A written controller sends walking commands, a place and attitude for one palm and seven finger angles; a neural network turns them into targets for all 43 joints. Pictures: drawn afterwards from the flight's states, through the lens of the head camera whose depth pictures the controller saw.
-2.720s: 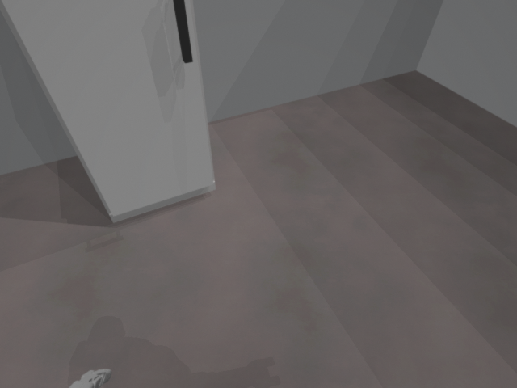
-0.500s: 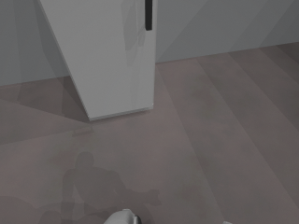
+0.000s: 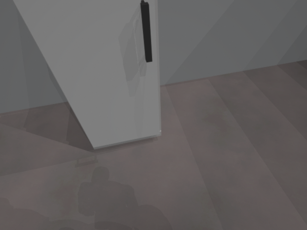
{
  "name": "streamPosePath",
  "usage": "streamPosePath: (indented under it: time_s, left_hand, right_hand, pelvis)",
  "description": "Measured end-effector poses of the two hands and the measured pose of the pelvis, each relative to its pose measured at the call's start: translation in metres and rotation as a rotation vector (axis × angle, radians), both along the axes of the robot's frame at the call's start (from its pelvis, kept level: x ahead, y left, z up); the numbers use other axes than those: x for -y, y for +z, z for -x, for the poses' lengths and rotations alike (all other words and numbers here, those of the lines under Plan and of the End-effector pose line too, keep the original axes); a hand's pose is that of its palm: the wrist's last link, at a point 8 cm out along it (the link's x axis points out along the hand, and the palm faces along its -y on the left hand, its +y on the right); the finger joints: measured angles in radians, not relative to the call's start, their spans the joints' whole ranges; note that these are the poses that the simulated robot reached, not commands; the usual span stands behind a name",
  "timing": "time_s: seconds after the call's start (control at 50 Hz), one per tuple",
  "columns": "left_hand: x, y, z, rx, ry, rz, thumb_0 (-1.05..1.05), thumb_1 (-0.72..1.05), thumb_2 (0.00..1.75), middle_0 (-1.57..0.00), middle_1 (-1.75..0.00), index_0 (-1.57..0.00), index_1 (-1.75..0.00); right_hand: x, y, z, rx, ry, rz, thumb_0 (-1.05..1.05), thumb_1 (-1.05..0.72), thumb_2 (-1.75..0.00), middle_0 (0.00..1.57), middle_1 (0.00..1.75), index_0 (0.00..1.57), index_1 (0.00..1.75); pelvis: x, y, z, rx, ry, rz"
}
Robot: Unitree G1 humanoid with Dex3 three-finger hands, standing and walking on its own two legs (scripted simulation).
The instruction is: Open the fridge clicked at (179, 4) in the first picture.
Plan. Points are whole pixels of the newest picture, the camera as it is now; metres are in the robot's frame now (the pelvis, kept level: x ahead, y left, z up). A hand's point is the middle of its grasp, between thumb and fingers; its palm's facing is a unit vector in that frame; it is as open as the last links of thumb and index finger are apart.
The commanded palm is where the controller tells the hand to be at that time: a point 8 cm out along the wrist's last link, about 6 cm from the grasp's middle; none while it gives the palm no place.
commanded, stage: turn to face it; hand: right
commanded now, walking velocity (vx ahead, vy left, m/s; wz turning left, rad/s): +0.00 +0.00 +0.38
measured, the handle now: (146, 33) +0.84 +0.05 +0.12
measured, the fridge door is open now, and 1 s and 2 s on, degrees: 0 0 0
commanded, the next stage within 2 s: take the last steps up to it in 0.32 s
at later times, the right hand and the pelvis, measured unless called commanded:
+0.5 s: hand out of the picture +0.13 -0.14 -0.15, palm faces -0.11 +0.97 -0.22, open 7.4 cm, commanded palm none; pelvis +0.02 +0.03 +0.00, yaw +9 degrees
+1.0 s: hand (194, 209) +0.22 -0.11 -0.17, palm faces -0.26 +0.96 -0.15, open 7.4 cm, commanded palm none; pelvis +0.13 +0.05 +0.01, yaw +14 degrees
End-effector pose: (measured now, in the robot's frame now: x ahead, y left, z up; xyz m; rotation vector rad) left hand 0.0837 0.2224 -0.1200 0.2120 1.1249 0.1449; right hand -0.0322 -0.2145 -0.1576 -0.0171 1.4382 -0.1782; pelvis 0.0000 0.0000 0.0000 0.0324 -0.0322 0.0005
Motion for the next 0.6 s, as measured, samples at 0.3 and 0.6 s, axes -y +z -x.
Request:
streamPosePath:
  time_s: [0.3,0.6]
  left_hand:
    - [-0.038,-0.039,0.073,-0.193,0.221,0.086,0.0,0.91,0.9,-0.2,-0.3,-0.2,-0.3]
    - [-0.039,-0.013,0.071,-0.181,0.258,0.046,0.0,0.91,0.9,-0.2,-0.3,-0.2,-0.3]
  right_hand:
    - [0.0,0.027,-0.131,0.191,0.217,0.153,0.0,-0.91,-0.9,0.2,0.3,0.19,0.3]
    - [-0.023,0.021,-0.157,0.219,0.262,0.057,0.0,-0.91,-0.9,0.21,0.3,0.2,0.3]
  pelvis:
    - [-0.026,-0.008,-0.018,-0.016,0.124,0.047]
    - [-0.024,0.003,-0.031,-0.032,0.172,0.015]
